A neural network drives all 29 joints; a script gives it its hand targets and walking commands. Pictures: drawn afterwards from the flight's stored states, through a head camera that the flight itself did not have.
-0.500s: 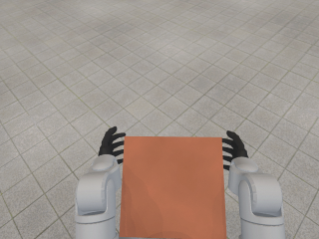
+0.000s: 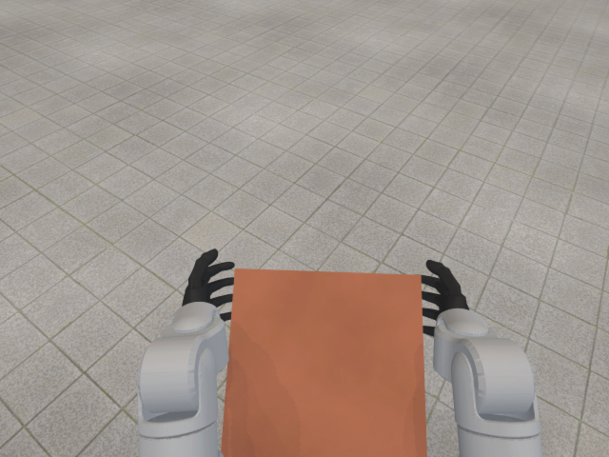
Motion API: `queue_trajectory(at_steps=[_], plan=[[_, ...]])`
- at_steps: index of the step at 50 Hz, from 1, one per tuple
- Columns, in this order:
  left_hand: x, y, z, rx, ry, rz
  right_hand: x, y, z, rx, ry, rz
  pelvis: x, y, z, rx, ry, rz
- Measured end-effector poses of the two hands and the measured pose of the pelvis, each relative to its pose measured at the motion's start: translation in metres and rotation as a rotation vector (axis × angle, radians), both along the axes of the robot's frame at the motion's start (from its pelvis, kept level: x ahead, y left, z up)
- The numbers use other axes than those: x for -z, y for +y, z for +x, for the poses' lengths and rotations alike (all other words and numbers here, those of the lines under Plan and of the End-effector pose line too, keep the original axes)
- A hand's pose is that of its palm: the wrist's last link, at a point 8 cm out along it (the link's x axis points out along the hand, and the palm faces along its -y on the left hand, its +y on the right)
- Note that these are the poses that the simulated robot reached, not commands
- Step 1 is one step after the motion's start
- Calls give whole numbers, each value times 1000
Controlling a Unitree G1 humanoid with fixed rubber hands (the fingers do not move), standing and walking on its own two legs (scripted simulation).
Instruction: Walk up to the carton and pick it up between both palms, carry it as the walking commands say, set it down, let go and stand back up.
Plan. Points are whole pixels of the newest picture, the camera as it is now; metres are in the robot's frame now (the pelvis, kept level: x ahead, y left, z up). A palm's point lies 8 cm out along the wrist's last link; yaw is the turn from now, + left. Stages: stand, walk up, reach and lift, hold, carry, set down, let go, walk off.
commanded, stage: carry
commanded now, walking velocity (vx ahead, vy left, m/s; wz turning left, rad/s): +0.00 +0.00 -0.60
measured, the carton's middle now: (320, 353) +0.27 +0.02 -0.02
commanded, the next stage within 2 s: none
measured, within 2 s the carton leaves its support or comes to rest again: neither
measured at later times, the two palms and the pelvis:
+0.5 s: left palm (342, 333) +0.25 +0.00 +0.07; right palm out of the picture +0.15 -0.27 +0.08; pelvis -0.05 -0.05 -0.01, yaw -17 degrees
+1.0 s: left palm (439, 373) +0.20 -0.10 +0.09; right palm out of the picture +0.02 -0.32 +0.08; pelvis -0.11 -0.05 -0.02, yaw -37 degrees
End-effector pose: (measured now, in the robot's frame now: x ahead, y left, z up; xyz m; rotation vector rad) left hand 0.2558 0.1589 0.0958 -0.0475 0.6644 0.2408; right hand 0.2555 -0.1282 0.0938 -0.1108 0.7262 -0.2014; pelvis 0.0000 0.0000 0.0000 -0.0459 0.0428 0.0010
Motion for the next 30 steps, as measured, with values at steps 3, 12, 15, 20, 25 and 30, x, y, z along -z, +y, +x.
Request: queue_trajectory(at_steps=[3, 12, 15, 20, 25, 30], plan=[[-4, -21, 8, 51, -16, 3, 0, -20, -10, 55, -5, 3, 0, -7, -5, 45, 0, -13], [13, -121, 27, 248, -28, 37, 29, -109, -45, 254, -24, 60, 23, -45, -21, 178, 21, 5], [26, -143, 20, 307, 32, 58, 33, -128, -64, 315, -7, 71, 20, -50, -30, 204, 14, 32], [33, -164, 3, 385, 57, 56, 31, -144, -89, 371, -6, 80, 15, -53, -44, 260, 6, 51], [24, -164, -7, 398, 29, 41, 18, -142, -102, 382, -35, 57, 11, -50, -51, 305, 16, 59], [15, -153, -12, 401, 0, 14, 3, -130, -109, 387, -63, 18, 10, -37, -56, 357, 28, 57]])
